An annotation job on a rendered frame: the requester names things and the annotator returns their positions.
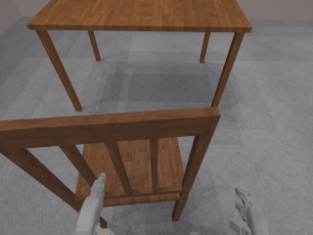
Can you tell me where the table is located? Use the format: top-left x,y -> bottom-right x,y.
26,0 -> 252,112

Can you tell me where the left robot hand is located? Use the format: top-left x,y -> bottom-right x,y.
73,172 -> 114,235

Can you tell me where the chair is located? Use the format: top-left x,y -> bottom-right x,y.
0,107 -> 221,229

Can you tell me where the right robot hand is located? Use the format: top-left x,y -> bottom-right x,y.
230,187 -> 270,235

